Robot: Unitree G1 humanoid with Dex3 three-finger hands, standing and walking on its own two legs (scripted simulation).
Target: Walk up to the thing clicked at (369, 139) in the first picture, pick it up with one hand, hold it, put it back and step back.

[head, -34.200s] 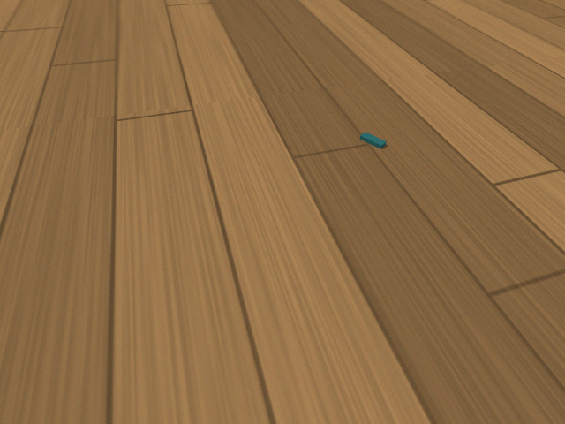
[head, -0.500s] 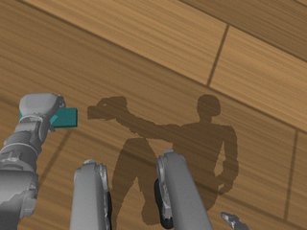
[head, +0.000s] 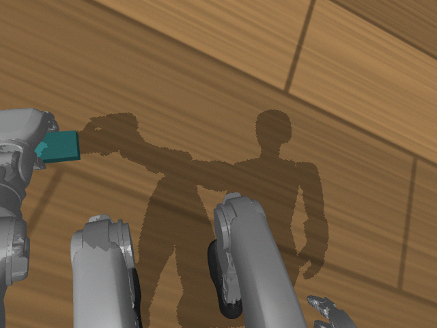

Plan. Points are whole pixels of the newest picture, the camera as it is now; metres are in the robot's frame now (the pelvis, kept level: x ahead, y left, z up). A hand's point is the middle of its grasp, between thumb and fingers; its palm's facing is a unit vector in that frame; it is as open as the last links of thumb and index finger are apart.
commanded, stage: crouch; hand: left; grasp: from above
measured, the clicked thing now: (35, 148) +0.47 +0.27 -0.21
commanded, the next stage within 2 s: lower in 0.44 s
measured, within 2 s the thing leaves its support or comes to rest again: rests again in 1.90 s
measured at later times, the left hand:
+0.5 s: hand (37, 147) +0.48 +0.27 -0.22, palm faces -0.47 -0.03 -0.88, open 8.3 cm
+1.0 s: hand (48, 154) +0.48 +0.27 -0.27, palm faces -0.48 -0.04 -0.88, open 8.3 cm
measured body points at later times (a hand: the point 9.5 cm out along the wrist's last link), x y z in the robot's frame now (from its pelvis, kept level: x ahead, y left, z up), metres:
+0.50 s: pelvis +0.00 +0.00 -0.05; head +0.25 +0.06 +0.32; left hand +0.50 +0.27 -0.17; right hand +0.03 -0.27 -0.15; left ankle +0.07 +0.13 -0.35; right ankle +0.09 -0.13 -0.35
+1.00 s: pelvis +0.00 +0.00 -0.07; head +0.26 +0.08 +0.28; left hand +0.50 +0.27 -0.22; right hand +0.02 -0.27 -0.15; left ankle +0.07 +0.13 -0.35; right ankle +0.09 -0.13 -0.35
